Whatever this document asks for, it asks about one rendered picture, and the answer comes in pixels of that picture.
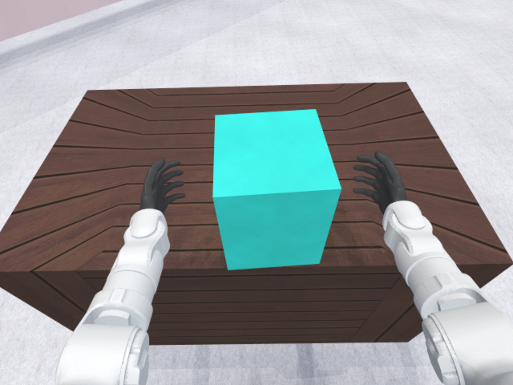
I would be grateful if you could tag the right robot forearm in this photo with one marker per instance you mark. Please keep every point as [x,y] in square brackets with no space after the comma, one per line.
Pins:
[435,280]

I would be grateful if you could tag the left robot upper arm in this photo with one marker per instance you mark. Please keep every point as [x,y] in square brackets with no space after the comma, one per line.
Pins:
[106,355]

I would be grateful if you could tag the left robot forearm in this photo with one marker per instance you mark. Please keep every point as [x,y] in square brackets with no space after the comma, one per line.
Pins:
[130,287]

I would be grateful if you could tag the pedestal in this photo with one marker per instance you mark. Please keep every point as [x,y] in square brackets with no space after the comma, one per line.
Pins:
[60,243]

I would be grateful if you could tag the carton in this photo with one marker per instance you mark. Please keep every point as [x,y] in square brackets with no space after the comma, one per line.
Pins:
[275,188]

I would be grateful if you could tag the right robot upper arm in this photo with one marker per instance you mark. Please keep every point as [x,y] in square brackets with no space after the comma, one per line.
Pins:
[470,345]

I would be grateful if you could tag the left robot hand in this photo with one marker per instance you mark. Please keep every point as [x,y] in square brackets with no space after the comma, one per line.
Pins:
[154,190]

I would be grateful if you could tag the right robot hand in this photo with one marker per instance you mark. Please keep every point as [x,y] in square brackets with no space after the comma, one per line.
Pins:
[388,182]

